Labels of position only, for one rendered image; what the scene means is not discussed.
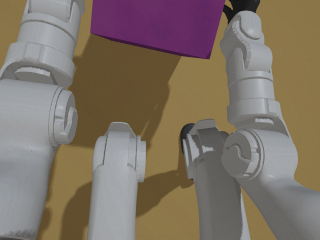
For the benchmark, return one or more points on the robot right hand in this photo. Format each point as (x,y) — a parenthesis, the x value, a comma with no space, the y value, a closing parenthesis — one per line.
(238,6)

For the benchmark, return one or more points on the robot shin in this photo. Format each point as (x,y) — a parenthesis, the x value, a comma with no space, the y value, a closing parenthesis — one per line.
(208,123)
(100,145)

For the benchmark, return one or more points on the robot right upper arm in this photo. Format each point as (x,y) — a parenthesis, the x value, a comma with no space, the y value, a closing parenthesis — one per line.
(264,162)

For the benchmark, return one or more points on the left robot forearm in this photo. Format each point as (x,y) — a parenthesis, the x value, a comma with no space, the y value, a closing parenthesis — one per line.
(44,50)

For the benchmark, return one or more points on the right robot forearm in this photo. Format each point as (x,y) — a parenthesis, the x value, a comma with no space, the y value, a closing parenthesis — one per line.
(248,65)

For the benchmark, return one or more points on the robot left shin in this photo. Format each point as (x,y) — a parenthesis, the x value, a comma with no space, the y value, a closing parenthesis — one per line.
(100,145)

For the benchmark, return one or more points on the carton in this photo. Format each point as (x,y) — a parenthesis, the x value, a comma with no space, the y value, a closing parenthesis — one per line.
(185,28)

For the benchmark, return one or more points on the robot right shin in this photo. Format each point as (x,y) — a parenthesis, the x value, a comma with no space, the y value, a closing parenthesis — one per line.
(208,123)

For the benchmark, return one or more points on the robot left upper arm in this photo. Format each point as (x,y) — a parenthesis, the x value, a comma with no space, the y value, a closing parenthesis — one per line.
(35,119)

